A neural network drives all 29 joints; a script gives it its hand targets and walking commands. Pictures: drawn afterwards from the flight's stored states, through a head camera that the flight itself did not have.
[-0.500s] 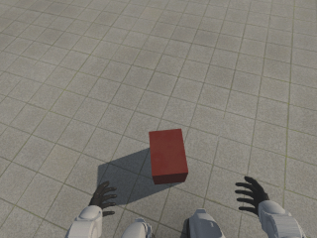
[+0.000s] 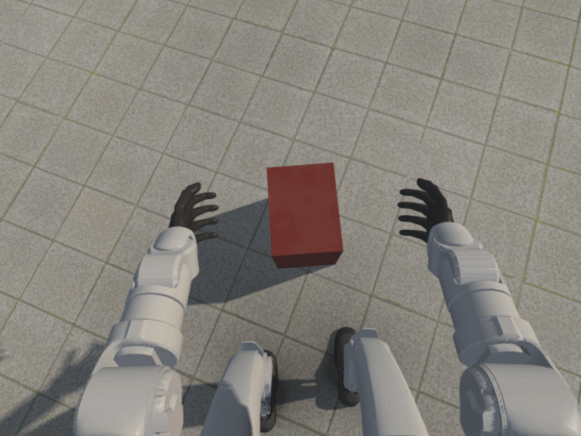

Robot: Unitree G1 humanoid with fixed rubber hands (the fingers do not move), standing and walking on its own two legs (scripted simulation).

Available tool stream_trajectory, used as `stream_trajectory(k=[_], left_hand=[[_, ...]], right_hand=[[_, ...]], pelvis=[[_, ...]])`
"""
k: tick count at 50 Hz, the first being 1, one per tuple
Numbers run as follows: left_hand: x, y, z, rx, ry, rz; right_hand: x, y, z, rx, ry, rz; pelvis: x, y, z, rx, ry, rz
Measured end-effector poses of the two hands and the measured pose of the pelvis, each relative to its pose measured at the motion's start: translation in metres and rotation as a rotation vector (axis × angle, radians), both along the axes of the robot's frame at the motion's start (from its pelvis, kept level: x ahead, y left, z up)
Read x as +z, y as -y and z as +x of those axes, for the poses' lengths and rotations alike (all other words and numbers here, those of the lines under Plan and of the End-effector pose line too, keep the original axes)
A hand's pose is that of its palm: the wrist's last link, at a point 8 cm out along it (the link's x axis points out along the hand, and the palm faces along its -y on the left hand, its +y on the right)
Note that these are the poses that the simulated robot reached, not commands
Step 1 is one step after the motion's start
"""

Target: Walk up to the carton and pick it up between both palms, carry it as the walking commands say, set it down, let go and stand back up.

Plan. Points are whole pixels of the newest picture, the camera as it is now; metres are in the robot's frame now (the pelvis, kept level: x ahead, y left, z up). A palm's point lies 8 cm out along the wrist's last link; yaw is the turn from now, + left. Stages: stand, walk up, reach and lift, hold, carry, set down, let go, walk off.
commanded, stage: reach and lift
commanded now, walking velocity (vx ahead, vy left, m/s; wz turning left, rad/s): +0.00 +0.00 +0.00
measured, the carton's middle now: (303, 219) +0.54 -0.01 -0.57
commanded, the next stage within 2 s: none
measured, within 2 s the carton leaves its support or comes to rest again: neither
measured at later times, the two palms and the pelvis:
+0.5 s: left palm (199, 165) +0.51 +0.16 -0.13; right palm (420, 153) +0.52 -0.19 -0.13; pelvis +0.01 +0.00 -0.02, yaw +1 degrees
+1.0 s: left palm (218, 188) +0.52 +0.16 -0.24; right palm (398, 175) +0.53 -0.19 -0.24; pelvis +0.01 +0.00 -0.09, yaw +3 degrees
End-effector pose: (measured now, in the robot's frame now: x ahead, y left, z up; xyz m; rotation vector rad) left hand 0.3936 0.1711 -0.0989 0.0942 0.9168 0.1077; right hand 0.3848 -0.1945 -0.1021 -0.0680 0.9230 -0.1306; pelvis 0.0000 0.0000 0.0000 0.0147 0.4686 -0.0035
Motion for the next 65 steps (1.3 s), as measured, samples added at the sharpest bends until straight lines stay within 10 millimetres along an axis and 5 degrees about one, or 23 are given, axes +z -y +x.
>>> stream_trajectory(k=[24, 36, 43, 52, 65], left_hand=[[-0.026, 0.011, 0.116, 0.037, 0.248, -0.008], [-0.04, 0.01, 0.131, 0.05, 0.268, -0.026], [-0.083, 0.014, 0.125, 0.055, 0.236, -0.032], [-0.153, 0.013, 0.122, 0.063, 0.242, -0.014], [-0.234, 0.015, 0.125, 0.04, 0.249, -0.006]], right_hand=[[-0.025, 0.001, 0.129, -0.014, 0.253, 0.005], [-0.04, -0.002, 0.147, -0.001, 0.271, 0.005], [-0.081, -0.003, 0.14, -0.001, 0.227, 0.008], [-0.148, -0.005, 0.142, 0.001, 0.244, -0.003], [-0.236, -0.006, 0.144, -0.008, 0.249, 0.007]], pelvis=[[-0.018, -0.002, 0.008, 0.009, -0.246, 0.005], [-0.021, -0.004, 0.019, 0.024, -0.325, 0.001], [-0.045, -0.001, 0.016, 0.042, -0.389, -0.006], [-0.107, 0.005, 0.001, 0.046, -0.412, -0.001], [-0.179, 0.01, -0.028, 0.048, -0.23, 0.01]])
